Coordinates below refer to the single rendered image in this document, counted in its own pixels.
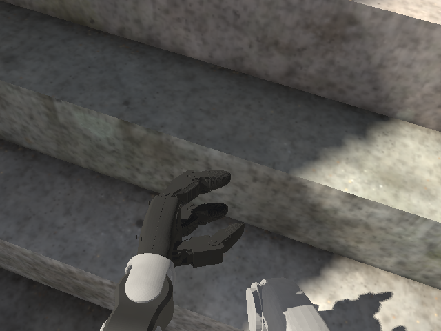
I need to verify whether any left robot hand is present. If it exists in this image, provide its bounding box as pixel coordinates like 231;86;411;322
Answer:
136;170;245;268

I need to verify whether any robot left forearm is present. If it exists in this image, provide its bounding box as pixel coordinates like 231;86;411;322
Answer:
100;253;176;331

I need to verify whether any right robot thigh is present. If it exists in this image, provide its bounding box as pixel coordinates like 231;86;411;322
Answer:
246;277;331;331

